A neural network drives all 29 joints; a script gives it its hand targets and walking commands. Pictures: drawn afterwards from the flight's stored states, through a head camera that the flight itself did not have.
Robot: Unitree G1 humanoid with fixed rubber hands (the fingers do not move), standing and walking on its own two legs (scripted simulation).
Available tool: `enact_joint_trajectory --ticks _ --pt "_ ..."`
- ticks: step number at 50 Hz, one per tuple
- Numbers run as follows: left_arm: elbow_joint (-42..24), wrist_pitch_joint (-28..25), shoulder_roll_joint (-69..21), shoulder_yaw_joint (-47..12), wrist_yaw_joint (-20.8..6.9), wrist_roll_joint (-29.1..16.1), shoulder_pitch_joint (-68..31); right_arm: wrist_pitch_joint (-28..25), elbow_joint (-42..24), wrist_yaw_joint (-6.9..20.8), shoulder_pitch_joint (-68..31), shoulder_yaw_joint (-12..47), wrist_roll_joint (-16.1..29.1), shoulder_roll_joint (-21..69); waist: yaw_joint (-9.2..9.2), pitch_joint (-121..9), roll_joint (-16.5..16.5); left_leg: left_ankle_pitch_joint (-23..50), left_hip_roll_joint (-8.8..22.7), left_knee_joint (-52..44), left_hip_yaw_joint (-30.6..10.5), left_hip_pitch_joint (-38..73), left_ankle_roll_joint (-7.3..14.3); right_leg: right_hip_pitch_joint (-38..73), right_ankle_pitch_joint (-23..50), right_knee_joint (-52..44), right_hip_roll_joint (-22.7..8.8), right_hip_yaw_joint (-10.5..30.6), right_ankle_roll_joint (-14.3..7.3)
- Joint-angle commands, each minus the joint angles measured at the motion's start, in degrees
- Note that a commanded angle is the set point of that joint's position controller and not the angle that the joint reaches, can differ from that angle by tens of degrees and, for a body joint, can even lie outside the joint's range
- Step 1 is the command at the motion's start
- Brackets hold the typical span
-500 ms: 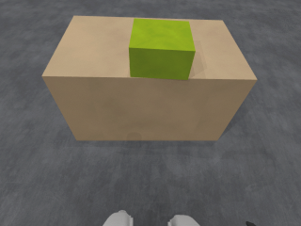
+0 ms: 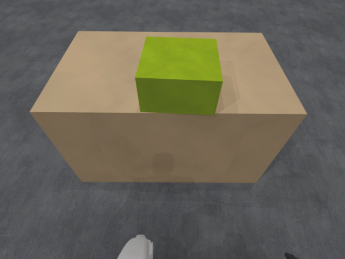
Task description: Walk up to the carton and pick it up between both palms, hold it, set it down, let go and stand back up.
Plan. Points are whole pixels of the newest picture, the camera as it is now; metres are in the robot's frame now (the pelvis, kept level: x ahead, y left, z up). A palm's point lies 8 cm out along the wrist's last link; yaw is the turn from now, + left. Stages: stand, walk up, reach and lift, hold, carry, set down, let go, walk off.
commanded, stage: walk up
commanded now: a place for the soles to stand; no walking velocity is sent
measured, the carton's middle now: (179, 74) +0.75 -0.02 -0.03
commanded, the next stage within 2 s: none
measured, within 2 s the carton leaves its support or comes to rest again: neither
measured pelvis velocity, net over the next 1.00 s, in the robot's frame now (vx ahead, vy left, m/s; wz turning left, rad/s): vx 0.28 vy -0.02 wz -0.04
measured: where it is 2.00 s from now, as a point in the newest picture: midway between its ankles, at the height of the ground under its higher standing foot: (179, 239)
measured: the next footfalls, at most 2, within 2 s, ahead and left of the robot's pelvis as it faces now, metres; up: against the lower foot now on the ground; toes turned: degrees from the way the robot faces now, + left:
right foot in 0.36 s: +0.28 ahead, -0.16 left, +0.00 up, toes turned -6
left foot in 0.74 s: +0.35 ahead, +0.08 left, +0.00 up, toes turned +0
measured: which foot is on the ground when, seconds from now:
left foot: down 0.00-0.40, up 0.42-0.72, down 0.74-1.00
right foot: down 0.00-0.06, up 0.08-0.34, down 0.36-0.76, up 0.78-1.00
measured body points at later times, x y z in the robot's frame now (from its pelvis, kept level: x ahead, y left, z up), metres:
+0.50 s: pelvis +0.18 -0.04 +0.00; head +0.18 -0.05 +0.45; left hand +0.27 +0.25 -0.11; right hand +0.23 -0.34 -0.12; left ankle +0.13 +0.10 -0.63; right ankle +0.24 -0.16 -0.68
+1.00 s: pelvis +0.28 -0.02 +0.01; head +0.29 +0.00 +0.45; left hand +0.36 +0.27 -0.13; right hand +0.31 -0.33 -0.10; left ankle +0.31 +0.11 -0.68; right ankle +0.30 -0.15 -0.66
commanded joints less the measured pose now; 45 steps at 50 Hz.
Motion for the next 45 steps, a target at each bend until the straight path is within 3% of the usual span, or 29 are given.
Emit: enact_joint_trajectory --ticks 1,2,3,4,6,7,11,14,16,17,18,19,20,21,22,24,25,26,28,31,33,35,36,37,38,39,41,42,45 --pt "-10.17 -1.22 9.58 4.13 0.75 -1.5 -5.88 -5.16 1.53 -1.46 26.78 -7.74 -0.42 -24.79 -11.42 -19.08 12.82 21.2 12.98 -23.54 -25.24 49.92 12.07 -31.4 23.07 34.43 0.79 6.85 1.06" --pt "-11.55 -1.8 12.48 4.73 1.03 -2.29 -5.25 -5.23 -0.12 -1.34 25.29 -7.76 1.42 -26.48 -9.19 -19.24 13.77 18.34 18.7 -34.58 -48.38 52.24 17.33 -41.05 8.68 34.05 7.06 9.08 -0.07" --pt "-10.56 -1.68 16.75 5.41 1.36 -1.55 -9.85 -4.94 -0.96 -1.73 19.77 -7.53 1.58 -24.98 -9.44 -14.4 12.21 23.7 21.85 -33.96 -51.24 51.41 21.72 -45.99 6.77 35.8 2.16 10.53 -0.79" --pt "-11.5 -2.06 17.13 5.01 1.28 -0.99 -13.56 -4.78 -0.88 -1.9 18.44 -7.11 1.87 -23.82 -9.42 -9.56 6.01 35.04 21.77 -32.8 -47.09 47.38 21.82 -47.09 10.06 36.98 0.01 12.3 -0.67" --pt "-10.91 -2.03 13.34 4.96 0.61 -1.78 -11.66 -4.96 -2.33 -1.91 13.43 -5.2 0.41 -20.97 -5.78 -2.57 9.83 41.6 17.3 -31.24 -28.45 34.31 17.28 -41.2 13.99 33.07 -2.6 11.77 -0.53" --pt "-9.84 -1.64 13.24 5.07 0.13 -1.95 -10.69 -5.3 -2.06 -2.14 13.53 -4.68 0.38 -20.41 -5.64 -1.94 5.72 43.84 17.54 -30.36 -24.75 29.82 16.01 -37.78 14.9 30.37 -2.57 13.59 -0.58" --pt "-11.57 -0.55 12.32 4.88 -1.23 -1.4 -11.11 -5.75 -5.03 -1.85 6.11 -3.36 -0.07 -19.08 -1.39 0.91 6.85 35.75 14.04 -31.46 -11.49 16.18 14.17 -30.81 14.46 11.73 -7.2 6.78 0.06" --pt "-9.03 -1.23 13.99 6.25 -1.56 -0.78 -5.91 -5.84 -6.63 -1.32 1.62 -3.92 0.32 -21.58 2.64 3.51 11.53 23.34 14.09 -26.7 -11.74 4.53 12.77 -18.89 24.43 -0.04 -7.23 3.95 0.26" --pt "-4.63 -1.23 15.7 8.29 -1.38 0.37 3.34 -5.46 -7.58 -1.26 -1.72 -3.18 -0.1 -18.53 8.73 -0.21 1.25 20.92 8.97 -14.79 -5.51 -8.36 9.15 2.39 25.58 -5.48 -1.62 -2.4 -0.76" --pt "-2.91 -1.0 17.72 9.29 -0.67 0.04 10.1 -5.2 -7.72 -0.97 -2.31 -2.92 -0.46 -17.4 11.71 -3.31 -1.98 24.9 5.62 -1.46 -1.76 -11.73 6.58 10.1 19.69 -8.53 -0.74 0.46 -1.74" --pt "-2.64 -0.97 21.68 10.84 0.05 0.37 14.88 -5.23 -6.94 -1.12 3.18 -2.31 0.0 -13.37 13.12 -7.6 -19.9 15.79 -1.81 18.17 1.98 -13.29 2.92 9.31 6.52 -20.4 -10.36 20.15 -3.71" --pt "-5.57 -1.15 22.14 10.15 -0.05 -0.21 12.95 -4.35 -8.21 -0.98 4.77 -1.47 0.95 -13.83 10.39 -8.28 -19.54 -0.1 -6.11 22.28 -1.54 -14.09 2.33 7.03 -4.17 -33.87 -19.36 42.95 -7.07" --pt "-6.62 -1.44 25.3 9.95 -0.13 -0.7 7.22 -3.69 -7.55 -0.72 5.47 -3.19 0.65 -17.6 7.47 -8.32 -12.74 -2.71 -5.02 26.31 -2.89 -12.85 1.36 4.11 -12.03 -40.91 -24.47 55.0 -11.55" --pt "-8.72 -1.48 25.68 9.56 0.17 -0.75 1.14 -3.92 -6.56 -0.7 5.51 -3.3 0.4 -19.19 5.19 -3.23 -14.48 -3.47 -2.48 26.26 -3.07 -14.17 1.23 -1.78 -9.22 -41.87 -24.96 58.77 -14.92" --pt "-8.19 -1.33 24.37 9.58 0.16 -0.3 -1.64 -4.22 -6.43 -0.65 4.79 -3.59 0.02 -19.97 4.15 -0.75 -11.24 -2.34 -0.72 24.95 -4.2 -14.68 1.53 -2.69 -6.57 -39.78 -24.31 55.48 -14.75" --pt "-8.47 -1.95 19.25 8.53 0.27 0.13 -2.61 -4.14 -4.49 -0.47 7.32 -3.85 0.2 -17.31 1.94 -0.11 -3.7 3.38 1.93 21.88 -5.22 -11.32 2.31 -5.73 17.36 -31.42 -22.07 36.21 -10.28" --pt "-9.4 -2.32 18.87 8.45 0.03 0.31 -3.27 -4.07 -3.9 -0.02 9.92 -4.1 0.59 -15.76 1.48 -2.47 -8.54 3.57 1.64 20.29 -3.23 -7.82 1.9 -7.82 22.91 -28.22 -20.46 30.26 -10.49" --pt "-10.02 -2.45 18.3 7.9 0.33 0.62 -4.23 -3.69 -3.99 0.28 9.74 -4.21 0.08 -16.13 1.19 -3.77 -5.43 2.98 2.09 16.41 -3.19 -7.56 1.82 -6.85 22.14 -26.77 -19.41 29.11 -10.21" --pt "-8.85 -2.81 18.89 8.23 0.39 0.8 -2.61 -3.85 -5.59 0.55 7.24 -3.35 -0.18 -15.22 2.6 -4.13 -9.29 -2.28 2.95 7.68 -1.35 -6.82 1.0 -7.85 28.03 -24.24 -20.7 27.33 -12.72" --pt "-10.63 -1.95 21.03 8.4 0.24 0.6 -4.21 -4.67 -6.04 0.76 3.79 -4.3 -0.42 -17.92 3.38 -5.48 -8.83 -5.71 3.65 -2.32 -0.55 -2.3 1.54 -12.84 15.38 -22.38 -22.77 25.86 -13.38" --pt "-10.88 -1.03 19.72 7.46 -0.35 0.51 -8.6 -5.61 -3.5 0.49 10.48 -4.37 -0.4 -17.45 -0.74 -6.01 -10.06 2.72 0.54 -10.7 3.17 7.8 1.31 -19.87 13.64 -15.94 -17.87 19.04 -10.8" --pt "-11.43 0.12 14.59 5.41 -0.19 0.8 -12.36 -6.03 2.32 -1.34 25.46 -5.3 -1.17 -17.49 -8.29 -12.8 1.03 5.55 -2.95 -20.26 3.13 26.08 1.2 -26.55 24.75 6.48 -11.98 8.39 -4.43" --pt "-12.35 0.15 8.06 3.7 0.12 0.6 -9.69 -6.18 3.04 -2.11 28.78 -6.42 -1.76 -22.07 -8.63 -15.39 14.58 0.63 7.87 -27.99 -17.45 30.21 3.91 -34.99 20.36 22.78 -6.24 2.52 -0.57" --pt "-12.1 0.08 7.73 3.16 0.66 -0.07 -9.47 -6.13 1.14 -2.42 21.88 -6.13 -1.74 -23.61 -5.28 -10.12 17.16 6.28 14.82 -32.75 -34.62 29.55 8.43 -44.29 6.93 23.48 -0.6 3.03 0.5" --pt "-12.02 0.7 12.87 5.09 0.79 0.49 -10.28 -5.72 -0.1 -2.19 19.64 -5.85 -0.88 -25.14 -5.17 -11.92 8.47 3.06 19.52 -34.69 -43.91 29.72 13.01 -44.11 3.15 22.02 -0.47 5.46 0.01" --pt "-12.08 1.09 15.78 5.82 1.11 0.84 -11.67 -5.38 -1.78 -2.16 14.53 -6.14 -0.52 -26.97 -4.33 -7.7 9.39 -0.08 21.3 -35.55 -45.85 25.29 16.24 -46.5 2.46 23.49 -3.33 8.55 -0.31" --pt "-9.61 1.06 15.81 6.02 1.02 1.11 -10.59 -5.2 -2.92 -2.23 12.72 -5.85 -0.95 -23.76 -2.31 -3.61 5.47 10.13 18.24 -31.68 -36.46 21.15 15.86 -40.13 4.72 19.56 -4.81 7.29 0.14" --pt "-9.4 0.93 14.65 5.6 0.83 0.37 -8.71 -5.07 -3.21 -2.12 11.36 -5.6 -1.32 -23.71 -1.34 -3.42 7.74 12.32 17.06 -30.83 -30.46 16.6 14.59 -37.01 5.4 16.66 -5.41 7.56 -0.37" --pt "-9.8 1.44 13.88 5.94 0.32 0.39 -9.6 -5.21 -3.1 -2.62 10.83 -4.69 -1.47 -22.59 -2.32 -2.84 7.45 19.0 15.85 -28.37 -26.61 15.52 13.64 -32.61 8.33 10.86 -5.28 5.84 0.66"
